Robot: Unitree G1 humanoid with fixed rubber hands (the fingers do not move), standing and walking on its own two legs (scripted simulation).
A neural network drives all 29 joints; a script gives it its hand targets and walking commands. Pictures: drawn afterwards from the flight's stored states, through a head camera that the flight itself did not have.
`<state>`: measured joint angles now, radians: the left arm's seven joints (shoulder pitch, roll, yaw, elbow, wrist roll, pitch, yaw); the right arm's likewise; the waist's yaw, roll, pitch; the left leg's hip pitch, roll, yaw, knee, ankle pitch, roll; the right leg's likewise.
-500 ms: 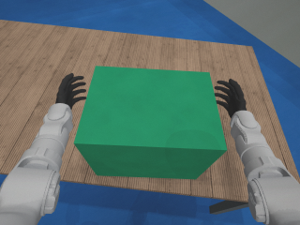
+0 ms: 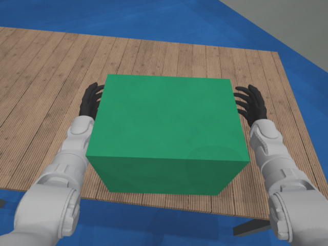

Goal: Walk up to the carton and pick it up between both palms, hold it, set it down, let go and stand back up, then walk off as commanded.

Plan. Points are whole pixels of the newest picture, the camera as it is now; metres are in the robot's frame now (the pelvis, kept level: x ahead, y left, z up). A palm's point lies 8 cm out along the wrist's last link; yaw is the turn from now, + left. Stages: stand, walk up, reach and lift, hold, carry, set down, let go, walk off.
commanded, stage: reach and lift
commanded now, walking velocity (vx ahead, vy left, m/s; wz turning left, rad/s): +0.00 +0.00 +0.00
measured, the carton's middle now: (166, 138) +0.38 +0.05 +0.01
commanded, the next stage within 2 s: none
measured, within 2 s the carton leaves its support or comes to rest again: leaves its support in 1.42 s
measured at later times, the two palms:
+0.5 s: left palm (90, 116) +0.40 +0.25 +0.05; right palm (246, 115) +0.46 -0.14 +0.06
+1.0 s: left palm (91, 116) +0.39 +0.25 +0.05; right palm (245, 115) +0.46 -0.14 +0.06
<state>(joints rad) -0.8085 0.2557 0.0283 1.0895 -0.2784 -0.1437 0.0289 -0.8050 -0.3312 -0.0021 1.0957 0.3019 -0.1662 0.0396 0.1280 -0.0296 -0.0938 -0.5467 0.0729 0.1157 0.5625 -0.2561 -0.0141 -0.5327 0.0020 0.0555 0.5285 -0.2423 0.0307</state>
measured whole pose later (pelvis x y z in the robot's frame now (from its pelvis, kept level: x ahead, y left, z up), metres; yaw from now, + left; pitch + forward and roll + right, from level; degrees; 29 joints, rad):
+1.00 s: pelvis +0.00 +0.01 +0.00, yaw +0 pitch +16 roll -1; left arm -0.81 0.22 0.03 1.10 -0.28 -0.19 0.07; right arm -0.85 -0.29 0.00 1.14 0.30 -0.17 0.01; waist 0.13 -0.03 -0.13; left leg -0.61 0.07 0.12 0.59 -0.26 -0.01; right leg -0.59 0.00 0.06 0.53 -0.23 0.04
